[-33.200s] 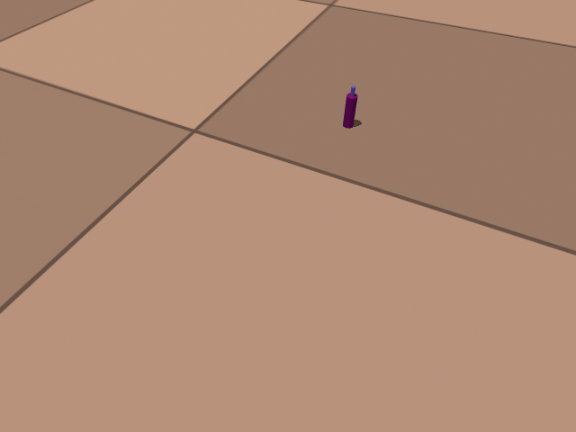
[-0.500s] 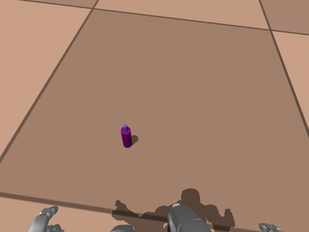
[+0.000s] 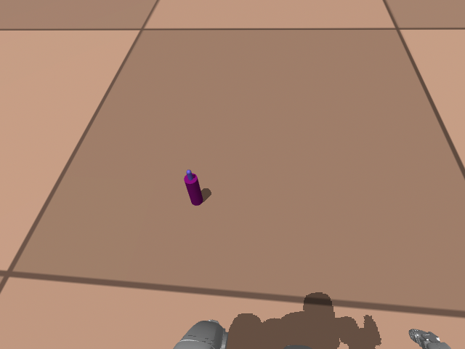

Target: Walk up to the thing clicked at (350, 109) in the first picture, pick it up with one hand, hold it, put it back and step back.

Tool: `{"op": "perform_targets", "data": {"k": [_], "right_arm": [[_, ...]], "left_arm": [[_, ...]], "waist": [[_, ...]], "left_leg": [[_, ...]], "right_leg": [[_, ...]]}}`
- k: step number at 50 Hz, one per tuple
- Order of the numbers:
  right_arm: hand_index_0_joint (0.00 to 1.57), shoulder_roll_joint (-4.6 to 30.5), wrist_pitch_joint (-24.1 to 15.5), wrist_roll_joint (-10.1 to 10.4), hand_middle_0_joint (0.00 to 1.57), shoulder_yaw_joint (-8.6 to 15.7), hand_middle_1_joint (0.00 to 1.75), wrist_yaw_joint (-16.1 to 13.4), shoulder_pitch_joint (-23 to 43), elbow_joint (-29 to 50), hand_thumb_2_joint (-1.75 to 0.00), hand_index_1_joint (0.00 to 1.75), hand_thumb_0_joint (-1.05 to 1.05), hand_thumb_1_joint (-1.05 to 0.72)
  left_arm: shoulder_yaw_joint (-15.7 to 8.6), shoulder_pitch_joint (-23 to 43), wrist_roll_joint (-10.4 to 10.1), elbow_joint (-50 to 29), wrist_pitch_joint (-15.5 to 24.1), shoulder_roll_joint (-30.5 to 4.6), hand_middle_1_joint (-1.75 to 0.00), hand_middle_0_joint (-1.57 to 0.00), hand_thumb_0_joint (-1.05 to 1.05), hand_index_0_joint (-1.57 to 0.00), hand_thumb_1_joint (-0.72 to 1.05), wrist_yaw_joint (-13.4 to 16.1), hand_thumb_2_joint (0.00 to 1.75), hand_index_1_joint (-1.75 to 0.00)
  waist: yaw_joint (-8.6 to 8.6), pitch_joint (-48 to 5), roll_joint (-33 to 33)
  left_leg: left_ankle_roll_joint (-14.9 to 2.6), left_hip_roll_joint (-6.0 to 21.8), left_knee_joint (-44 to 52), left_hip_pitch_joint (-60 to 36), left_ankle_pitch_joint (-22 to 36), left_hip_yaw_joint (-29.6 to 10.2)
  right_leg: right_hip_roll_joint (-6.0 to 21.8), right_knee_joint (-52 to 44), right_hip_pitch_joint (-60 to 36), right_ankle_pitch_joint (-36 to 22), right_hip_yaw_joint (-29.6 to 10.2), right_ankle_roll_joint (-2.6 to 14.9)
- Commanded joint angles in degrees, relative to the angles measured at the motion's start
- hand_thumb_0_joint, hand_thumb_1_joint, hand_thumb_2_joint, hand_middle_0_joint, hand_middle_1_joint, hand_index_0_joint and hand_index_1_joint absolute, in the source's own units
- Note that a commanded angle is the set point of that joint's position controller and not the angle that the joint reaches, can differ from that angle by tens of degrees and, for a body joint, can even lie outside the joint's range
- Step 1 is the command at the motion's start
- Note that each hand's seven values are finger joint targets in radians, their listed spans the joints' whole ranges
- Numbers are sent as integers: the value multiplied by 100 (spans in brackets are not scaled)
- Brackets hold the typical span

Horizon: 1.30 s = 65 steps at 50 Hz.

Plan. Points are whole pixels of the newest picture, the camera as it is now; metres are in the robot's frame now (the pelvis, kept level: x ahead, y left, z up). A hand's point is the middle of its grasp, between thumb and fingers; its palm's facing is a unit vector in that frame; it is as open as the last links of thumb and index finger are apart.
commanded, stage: step back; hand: left
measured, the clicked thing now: (193, 186) +0.84 +0.26 -0.64
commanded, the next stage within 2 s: stand in 1.46 s
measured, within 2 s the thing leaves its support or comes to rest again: neither
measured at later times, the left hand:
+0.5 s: hand out of the picture -0.09 +0.22 -0.17, palm faces +0.01 -0.93 -0.36, open 7.4 cm
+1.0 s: hand out of the picture -0.09 +0.24 -0.14, palm faces +0.01 -0.92 -0.40, open 7.4 cm
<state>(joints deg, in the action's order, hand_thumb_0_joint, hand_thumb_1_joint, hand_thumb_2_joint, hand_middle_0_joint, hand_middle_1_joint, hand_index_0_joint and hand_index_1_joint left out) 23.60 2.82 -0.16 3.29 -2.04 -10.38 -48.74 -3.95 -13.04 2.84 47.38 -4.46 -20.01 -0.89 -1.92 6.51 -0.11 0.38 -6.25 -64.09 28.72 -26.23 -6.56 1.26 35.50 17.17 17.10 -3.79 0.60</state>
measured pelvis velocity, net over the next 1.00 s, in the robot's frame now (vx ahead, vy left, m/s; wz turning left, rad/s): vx -0.18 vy -0.05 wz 0.05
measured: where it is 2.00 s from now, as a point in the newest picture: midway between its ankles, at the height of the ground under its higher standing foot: outside the picture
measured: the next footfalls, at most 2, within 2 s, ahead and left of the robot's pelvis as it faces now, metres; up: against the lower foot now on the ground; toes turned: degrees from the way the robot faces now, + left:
left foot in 0.14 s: -0.04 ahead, +0.10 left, +0.00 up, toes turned +2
right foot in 0.48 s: -0.13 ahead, -0.19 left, +0.00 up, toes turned +1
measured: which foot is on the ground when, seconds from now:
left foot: up 0.00-0.12, down 0.14-0.52, up 0.54-0.70, down 0.72-1.00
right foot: down 0.00-0.16, up 0.18-0.46, down 0.48-0.76, up 0.78-1.00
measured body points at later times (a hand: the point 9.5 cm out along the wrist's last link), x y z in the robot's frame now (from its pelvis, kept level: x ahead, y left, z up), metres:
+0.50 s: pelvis -0.16 -0.04 -0.01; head -0.13 -0.03 +0.43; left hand -0.09 +0.27 -0.14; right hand -0.02 -0.36 -0.10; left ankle -0.08 +0.10 -0.73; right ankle -0.17 -0.19 -0.74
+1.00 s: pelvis -0.18 -0.05 +0.00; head -0.15 -0.04 +0.45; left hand -0.09 +0.29 -0.11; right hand -0.17 -0.36 -0.12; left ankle -0.17 +0.08 -0.73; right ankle -0.12 -0.17 -0.71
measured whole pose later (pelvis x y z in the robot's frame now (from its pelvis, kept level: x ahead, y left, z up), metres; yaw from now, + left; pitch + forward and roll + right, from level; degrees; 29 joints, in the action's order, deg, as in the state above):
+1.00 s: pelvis -0.18 -0.05 +0.00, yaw +3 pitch -2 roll +0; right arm 20.4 -1.2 -2.5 3.1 0.8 -19.9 -56.0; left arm -4.8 -9.6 1.4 54.7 -0.1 -24.4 -1.2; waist 2.3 4.5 1.4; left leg -0.1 -1.2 -30.1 13.0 -15.4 -4.4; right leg 1.1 40.3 21.2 22.8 0.5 1.2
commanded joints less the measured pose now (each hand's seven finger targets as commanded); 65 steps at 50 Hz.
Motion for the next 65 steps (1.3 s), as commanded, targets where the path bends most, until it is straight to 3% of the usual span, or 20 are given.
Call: {"op": "perform_targets", "data": {"k": [1,5,7,9,10,14,19,23,25,26,28,30,36,38,39,40,51,53,55,65], "right_arm": [[20,829,-285,12,20,157,30,-99,-91,455,-90,30,0,-90],[20,714,-392,-141,20,186,30,-108,-368,407,-90,30,0,-90],[20,874,-397,-191,20,306,30,-97,-575,292,-90,30,0,-90],[20,1955,-337,-266,20,492,30,-36,-208,471,-90,30,0,-90],[20,2171,-368,-239,20,557,30,-85,-84,554,-90,30,0,-90],[20,1206,-411,-229,20,301,30,-153,259,601,-90,30,0,-90],[20,1105,-373,-217,20,343,30,-2,-32,450,-90,30,0,-90],[20,1218,-136,-228,20,323,30,144,161,379,-90,30,0,-90],[20,571,-150,-132,20,111,30,162,135,530,-90,30,0,-90],[20,885,-152,-175,20,250,30,97,477,552,-90,30,0,-90],[20,1215,-178,-60,20,379,30,195,152,203,-90,30,0,-90],[20,920,-251,-39,20,268,30,241,52,56,-90,30,0,-90],[20,889,-467,-191,20,305,30,251,-546,-250,-90,30,0,-90],[20,1517,-575,-291,20,487,30,197,-698,-259,-90,30,0,-90],[20,1940,-570,-255,20,548,30,210,-728,-225,-90,30,0,-90],[20,1941,-575,-227,20,573,30,219,-540,-183,-90,30,0,-90],[20,918,-462,-88,20,175,30,146,-245,-116,-90,30,0,-90],[20,392,-473,7,20,-19,30,94,-506,-58,-90,30,0,-90],[20,928,-380,-100,20,150,30,21,-784,-334,-90,30,0,-90],[20,669,-483,-154,20,91,30,105,-677,-744,-90,30,0,-90]], "left_arm": [[-463,413,67,-792,216,-1432,-30,-20,0,-20,90,192,90,-30],[-450,245,-45,-891,94,-1374,-30,-20,0,-20,90,231,90,-30],[-346,347,-107,-1010,-8,-1255,-30,-20,0,-20,90,176,90,-30],[-298,454,-169,-1096,-7,-1115,-30,-20,0,-20,90,194,90,-30],[-403,781,-111,-1085,-28,-1398,-30,-20,0,-20,90,239,90,-30],[-407,174,-189,-726,8,-1322,-30,-20,0,-20,90,140,90,-30],[-245,310,-161,-590,314,-1113,-30,-20,0,-20,90,79,90,-30],[-337,-408,-123,185,565,-1183,-30,-20,0,-20,90,152,90,-30],[-468,-457,51,244,650,-1752,-30,-20,0,-20,90,186,90,-30],[-546,119,48,14,597,-2330,-30,-20,0,-20,90,184,90,-30],[-417,1296,14,-196,618,-1958,-30,-20,0,-20,90,201,90,-30],[-327,1118,3,-100,669,-1590,-30,-20,0,-20,90,192,90,-30],[-315,502,2,164,542,-1523,-30,-20,0,-20,90,58,90,-30],[-94,371,-151,100,520,-850,-30,-20,0,-20,90,44,90,-30],[-299,688,-96,175,547,-1489,-30,-20,0,-20,90,93,90,-30],[-326,733,-99,154,585,-1648,-30,-20,0,-20,90,78,90,-30],[-302,136,-137,501,663,-1160,-30,-20,0,-20,90,89,90,-30],[-427,-135,-28,539,702,-1621,-30,-20,0,-20,90,170,90,-30],[-432,818,-56,240,679,-1914,-30,-20,0,-20,90,132,90,-30],[-273,1033,-147,391,672,-1502,-30,-20,0,-20,90,100,90,-30]], "waist": [[-34,-603,1206],[-33,-1191,1268],[53,-1287,777],[79,-1056,-1235],[344,-906,-1412],[-119,-894,-366],[336,-1015,-1080],[60,-911,-985],[-11,-659,813],[-182,-222,1013],[376,501,767],[313,322,687],[252,-333,840],[268,-545,-1061],[410,-145,-688],[321,102,-631],[-123,-725,-604],[-207,-1085,815],[82,-634,644],[170,-572,905]], "left_leg": [[81,147,971,90,-240,215],[4,443,3501,-526,493,660],[-105,580,4492,-1680,2044,429],[-1325,2774,4333,-1822,3415,-2152],[-1870,3341,4547,-884,3100,-2872],[-1222,1986,3696,-1743,4240,-493],[-1202,1784,3762,-2405,1692,-362],[-901,1436,2996,-1162,506,59],[-251,570,1710,701,-567,289],[-47,642,1291,38,-686,-150],[-45,900,851,-1246,-37,-252],[-32,509,1585,-757,294,78],[-37,427,4094,-1848,346,498],[-756,2040,5218,-2690,-1463,-2724],[-1263,2417,5439,-1768,-2289,-3471],[-1496,2497,5438,-1435,-2204,-3388],[-594,1261,3425,-543,1496,-545],[-162,342,2024,409,407,-228],[-52,669,1172,-422,-672,7],[-52,592,3116,-1261,563,799]], "right_leg": [[833,-750,-949,-2185,-663,986],[1023,247,-1837,-3239,-691,955],[715,690,-780,-2172,-479,583],[-465,2189,1140,1765,87,54],[-263,3208,690,2015,-612,0],[-661,3885,1279,1142,-868,9],[-170,842,715,1128,-138,-213],[-422,-1771,-1065,203,536,-24],[820,-1849,-1431,1509,-1999,466],[2033,-2405,689,3483,-3166,1231],[1863,-2380,2247,3605,-2509,1131],[1092,-2003,1055,2445,-1265,872],[802,-869,309,1921,-558,584],[-181,1423,1889,1314,543,75],[12,1756,1802,1515,53,96],[146,1848,1576,1470,-8,137],[-249,-1107,-1381,-512,585,133],[1119,-1654,-2184,16,-1429,479],[2220,-2289,-256,2263,-2456,1264],[1224,-1163,-355,-1291,-345,800]]}}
